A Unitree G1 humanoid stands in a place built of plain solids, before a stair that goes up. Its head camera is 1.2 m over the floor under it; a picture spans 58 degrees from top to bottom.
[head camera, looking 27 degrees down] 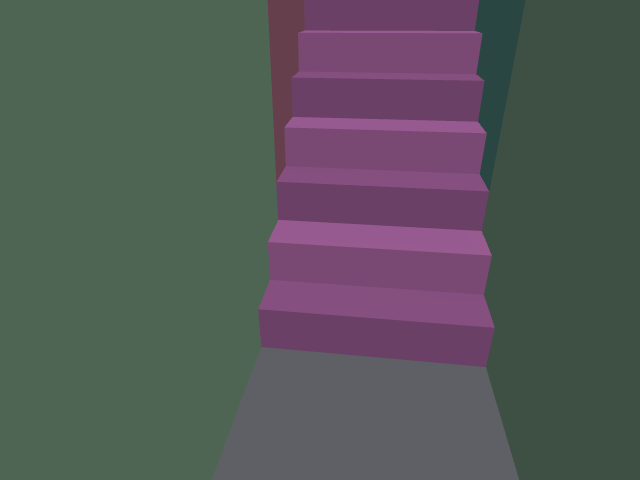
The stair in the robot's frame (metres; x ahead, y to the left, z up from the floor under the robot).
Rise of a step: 0.19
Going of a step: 0.20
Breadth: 1.09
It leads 7 degrees to the right of straight ahead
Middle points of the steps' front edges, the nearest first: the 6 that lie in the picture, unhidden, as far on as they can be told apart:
1.33 -0.20 0.19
1.53 -0.23 0.38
1.73 -0.25 0.57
1.94 -0.28 0.76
2.14 -0.31 0.95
2.34 -0.33 1.14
